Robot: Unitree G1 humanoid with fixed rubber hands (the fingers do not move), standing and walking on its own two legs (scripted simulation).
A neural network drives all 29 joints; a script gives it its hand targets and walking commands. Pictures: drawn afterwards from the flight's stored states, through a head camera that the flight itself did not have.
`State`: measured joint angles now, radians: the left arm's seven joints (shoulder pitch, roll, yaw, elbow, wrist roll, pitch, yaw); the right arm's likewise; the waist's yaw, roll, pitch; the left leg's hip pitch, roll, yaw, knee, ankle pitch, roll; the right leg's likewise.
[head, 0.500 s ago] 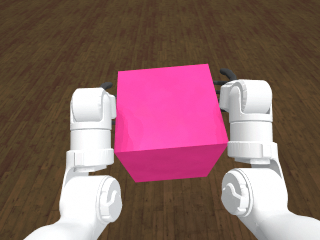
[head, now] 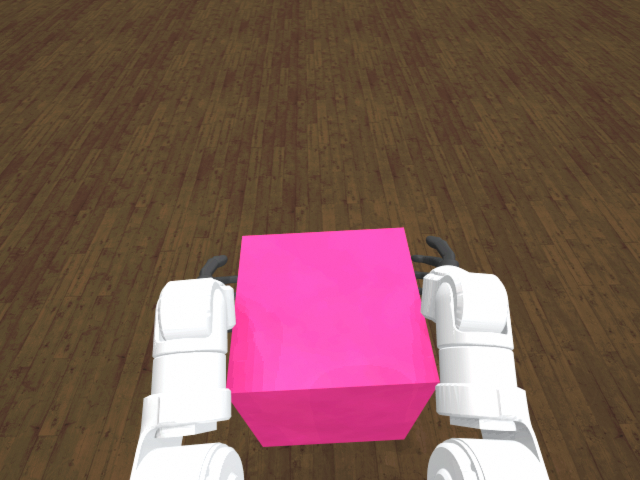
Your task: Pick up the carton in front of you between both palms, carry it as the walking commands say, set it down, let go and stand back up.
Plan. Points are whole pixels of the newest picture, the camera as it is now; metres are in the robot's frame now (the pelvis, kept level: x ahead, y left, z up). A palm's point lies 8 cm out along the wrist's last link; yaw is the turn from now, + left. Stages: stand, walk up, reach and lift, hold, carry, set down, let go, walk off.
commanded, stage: carry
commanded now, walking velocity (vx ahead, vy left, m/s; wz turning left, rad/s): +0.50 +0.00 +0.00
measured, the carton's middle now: (328, 344) +0.33 +0.00 -0.02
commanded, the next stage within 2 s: none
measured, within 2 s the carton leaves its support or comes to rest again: neither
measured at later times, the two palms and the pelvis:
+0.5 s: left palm (247, 173) +0.57 +0.12 +0.09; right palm (419, 152) +0.61 -0.16 +0.09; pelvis +0.31 -0.04 +0.00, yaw +4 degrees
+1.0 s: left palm (239, 93) +0.90 +0.18 +0.06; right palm (366, 80) +0.92 -0.10 +0.08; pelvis +0.62 +0.03 +0.01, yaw +0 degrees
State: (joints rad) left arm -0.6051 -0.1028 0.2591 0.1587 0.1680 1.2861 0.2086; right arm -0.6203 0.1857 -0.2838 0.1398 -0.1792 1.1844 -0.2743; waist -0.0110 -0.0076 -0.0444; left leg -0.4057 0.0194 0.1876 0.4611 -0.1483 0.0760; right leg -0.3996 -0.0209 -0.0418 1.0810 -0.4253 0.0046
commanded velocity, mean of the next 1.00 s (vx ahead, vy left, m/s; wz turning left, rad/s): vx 0.45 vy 0.00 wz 0.00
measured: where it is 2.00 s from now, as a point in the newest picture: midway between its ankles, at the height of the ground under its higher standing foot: (312, 320)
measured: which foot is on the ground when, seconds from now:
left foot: down 0.00-0.36, up 0.38-0.80, down 0.82-1.00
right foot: up 0.00-0.32, down 0.34-0.86, up 0.88-1.00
